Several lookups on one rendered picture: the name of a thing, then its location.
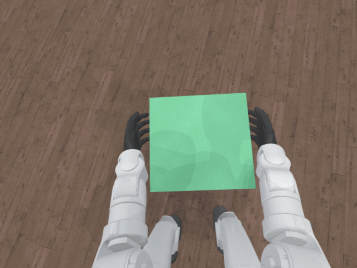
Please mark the robot right thigh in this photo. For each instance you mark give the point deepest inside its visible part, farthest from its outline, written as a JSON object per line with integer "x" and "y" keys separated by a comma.
{"x": 233, "y": 240}

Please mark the robot left forearm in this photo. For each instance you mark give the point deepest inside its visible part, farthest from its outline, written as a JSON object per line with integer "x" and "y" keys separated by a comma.
{"x": 126, "y": 226}

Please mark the robot left hand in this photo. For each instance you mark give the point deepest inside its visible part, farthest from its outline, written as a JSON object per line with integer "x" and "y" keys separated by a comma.
{"x": 132, "y": 133}

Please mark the left robot upper arm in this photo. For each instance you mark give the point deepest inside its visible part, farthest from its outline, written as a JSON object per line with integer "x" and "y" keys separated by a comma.
{"x": 129, "y": 258}

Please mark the robot left thigh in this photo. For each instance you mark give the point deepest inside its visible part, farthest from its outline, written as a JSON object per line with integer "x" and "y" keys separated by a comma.
{"x": 162, "y": 242}

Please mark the carton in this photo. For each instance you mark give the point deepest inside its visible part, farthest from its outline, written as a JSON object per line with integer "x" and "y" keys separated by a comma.
{"x": 200, "y": 142}

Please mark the robot right hand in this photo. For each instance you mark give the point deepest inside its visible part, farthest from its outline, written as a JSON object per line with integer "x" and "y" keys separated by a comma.
{"x": 264, "y": 131}

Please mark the robot right forearm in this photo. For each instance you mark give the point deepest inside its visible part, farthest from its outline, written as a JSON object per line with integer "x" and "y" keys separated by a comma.
{"x": 284, "y": 219}

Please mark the right robot upper arm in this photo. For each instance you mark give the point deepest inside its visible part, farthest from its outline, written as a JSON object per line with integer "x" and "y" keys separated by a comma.
{"x": 285, "y": 255}

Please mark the robot thigh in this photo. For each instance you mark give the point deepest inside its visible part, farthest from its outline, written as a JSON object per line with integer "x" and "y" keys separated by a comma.
{"x": 162, "y": 242}
{"x": 233, "y": 240}

